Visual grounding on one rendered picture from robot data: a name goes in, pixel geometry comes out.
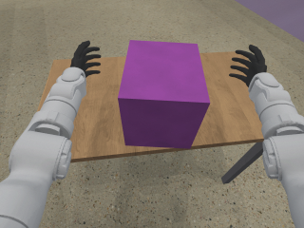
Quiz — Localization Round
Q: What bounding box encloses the robot right upper arm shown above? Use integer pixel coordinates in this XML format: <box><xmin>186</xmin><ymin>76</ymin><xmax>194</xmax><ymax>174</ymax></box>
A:
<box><xmin>262</xmin><ymin>133</ymin><xmax>304</xmax><ymax>228</ymax></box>

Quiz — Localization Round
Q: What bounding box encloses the table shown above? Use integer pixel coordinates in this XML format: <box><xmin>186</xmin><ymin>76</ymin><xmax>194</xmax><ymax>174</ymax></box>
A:
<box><xmin>37</xmin><ymin>51</ymin><xmax>264</xmax><ymax>184</ymax></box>

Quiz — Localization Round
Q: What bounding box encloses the carton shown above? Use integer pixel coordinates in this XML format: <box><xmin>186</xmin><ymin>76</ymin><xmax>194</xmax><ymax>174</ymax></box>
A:
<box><xmin>118</xmin><ymin>40</ymin><xmax>210</xmax><ymax>149</ymax></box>

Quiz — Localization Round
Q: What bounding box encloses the left robot hand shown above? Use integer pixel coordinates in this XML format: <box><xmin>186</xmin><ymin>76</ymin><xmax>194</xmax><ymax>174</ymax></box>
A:
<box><xmin>70</xmin><ymin>40</ymin><xmax>102</xmax><ymax>77</ymax></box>

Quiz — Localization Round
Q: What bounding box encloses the right robot forearm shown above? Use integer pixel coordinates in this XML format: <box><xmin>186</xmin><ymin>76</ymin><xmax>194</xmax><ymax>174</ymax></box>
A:
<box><xmin>248</xmin><ymin>72</ymin><xmax>304</xmax><ymax>140</ymax></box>

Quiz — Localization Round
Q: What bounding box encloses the left robot forearm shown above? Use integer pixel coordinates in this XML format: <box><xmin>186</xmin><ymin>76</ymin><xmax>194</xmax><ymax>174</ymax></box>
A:
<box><xmin>9</xmin><ymin>66</ymin><xmax>86</xmax><ymax>172</ymax></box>

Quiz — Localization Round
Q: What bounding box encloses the robot left upper arm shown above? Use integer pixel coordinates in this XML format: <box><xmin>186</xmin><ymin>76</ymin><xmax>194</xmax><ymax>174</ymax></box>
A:
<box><xmin>0</xmin><ymin>130</ymin><xmax>72</xmax><ymax>228</ymax></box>

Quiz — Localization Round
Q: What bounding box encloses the right robot hand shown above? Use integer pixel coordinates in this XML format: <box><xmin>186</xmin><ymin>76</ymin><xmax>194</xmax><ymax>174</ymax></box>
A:
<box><xmin>229</xmin><ymin>45</ymin><xmax>267</xmax><ymax>87</ymax></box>

